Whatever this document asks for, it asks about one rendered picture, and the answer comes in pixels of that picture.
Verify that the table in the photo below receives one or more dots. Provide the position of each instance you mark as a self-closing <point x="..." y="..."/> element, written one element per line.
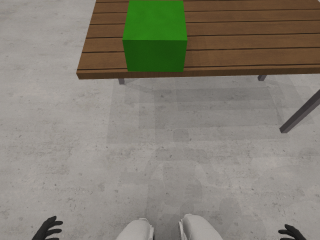
<point x="224" y="38"/>

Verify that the robot left hand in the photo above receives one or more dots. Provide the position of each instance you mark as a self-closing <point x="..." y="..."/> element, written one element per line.
<point x="43" y="231"/>

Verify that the robot right hand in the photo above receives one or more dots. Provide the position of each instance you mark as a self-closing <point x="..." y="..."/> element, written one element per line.
<point x="291" y="231"/>

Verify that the left robot shin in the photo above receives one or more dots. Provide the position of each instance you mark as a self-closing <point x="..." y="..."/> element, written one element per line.
<point x="143" y="219"/>

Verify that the robot left thigh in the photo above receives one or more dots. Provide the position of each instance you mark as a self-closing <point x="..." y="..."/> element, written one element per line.
<point x="137" y="230"/>

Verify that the carton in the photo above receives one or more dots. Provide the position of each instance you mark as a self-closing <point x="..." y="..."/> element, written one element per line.
<point x="155" y="36"/>

